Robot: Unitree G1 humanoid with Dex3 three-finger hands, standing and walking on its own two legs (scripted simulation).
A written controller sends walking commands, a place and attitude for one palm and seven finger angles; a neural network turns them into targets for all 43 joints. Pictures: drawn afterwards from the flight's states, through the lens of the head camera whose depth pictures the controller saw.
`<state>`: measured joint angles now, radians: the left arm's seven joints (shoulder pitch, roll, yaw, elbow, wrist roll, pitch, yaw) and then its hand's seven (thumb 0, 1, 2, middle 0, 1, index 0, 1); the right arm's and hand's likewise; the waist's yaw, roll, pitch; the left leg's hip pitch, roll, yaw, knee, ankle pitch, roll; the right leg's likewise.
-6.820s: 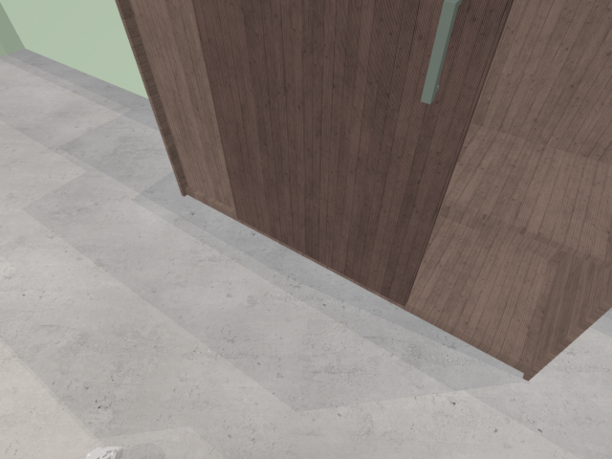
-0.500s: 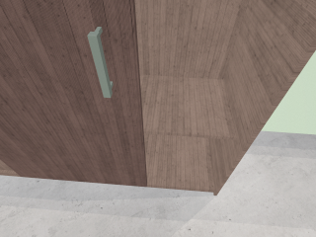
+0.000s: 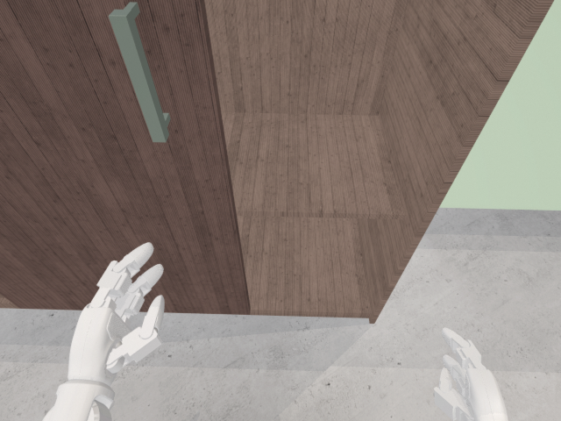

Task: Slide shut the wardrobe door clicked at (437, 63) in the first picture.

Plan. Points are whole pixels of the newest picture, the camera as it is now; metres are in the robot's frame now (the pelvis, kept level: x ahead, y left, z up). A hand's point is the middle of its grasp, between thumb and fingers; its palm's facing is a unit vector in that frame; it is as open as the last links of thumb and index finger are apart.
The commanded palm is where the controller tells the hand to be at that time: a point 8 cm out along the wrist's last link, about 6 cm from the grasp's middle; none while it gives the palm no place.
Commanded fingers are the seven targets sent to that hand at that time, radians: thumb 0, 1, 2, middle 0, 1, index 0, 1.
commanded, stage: raise the hand with hooked fingers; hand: left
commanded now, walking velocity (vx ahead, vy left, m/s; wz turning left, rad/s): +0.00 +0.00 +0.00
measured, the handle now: (147, 77) +0.54 +0.21 +0.22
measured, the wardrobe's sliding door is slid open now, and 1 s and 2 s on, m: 0.43 0.43 0.43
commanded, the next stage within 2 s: move the hooked fingers beside the handle in 1.78 s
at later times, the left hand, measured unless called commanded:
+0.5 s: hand (87, 322) +0.22 +0.23 +0.10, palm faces +0.02 -1.00 -0.08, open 11.0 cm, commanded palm +0.18 +0.28 +0.12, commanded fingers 0.00 -0.08 0.48 -0.27 -0.93 -0.27 -0.93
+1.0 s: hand (6, 257) +0.25 +0.28 +0.19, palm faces +0.08 -0.99 -0.09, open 13.7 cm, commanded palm +0.22 +0.33 +0.20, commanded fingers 0.00 -0.50 0.30 -0.30 -1.20 -0.30 -1.20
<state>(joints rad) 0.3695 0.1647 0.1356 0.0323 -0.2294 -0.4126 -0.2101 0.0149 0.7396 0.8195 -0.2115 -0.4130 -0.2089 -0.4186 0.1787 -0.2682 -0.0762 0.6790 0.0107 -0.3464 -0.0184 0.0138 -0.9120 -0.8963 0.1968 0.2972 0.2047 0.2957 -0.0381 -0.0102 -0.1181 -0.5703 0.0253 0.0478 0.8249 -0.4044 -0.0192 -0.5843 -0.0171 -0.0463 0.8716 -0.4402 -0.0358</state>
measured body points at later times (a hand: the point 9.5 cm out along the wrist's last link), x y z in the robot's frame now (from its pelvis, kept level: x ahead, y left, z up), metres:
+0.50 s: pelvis -0.01 +0.00 +0.01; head +0.02 -0.01 +0.46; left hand +0.21 +0.28 +0.11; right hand +0.15 -0.23 -0.08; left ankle +0.00 +0.13 -0.70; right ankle +0.00 -0.09 -0.70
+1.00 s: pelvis +0.01 +0.02 +0.04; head +0.00 +0.01 +0.49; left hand +0.24 +0.33 +0.20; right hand +0.23 -0.20 -0.02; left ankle +0.00 +0.13 -0.70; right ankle +0.00 -0.09 -0.70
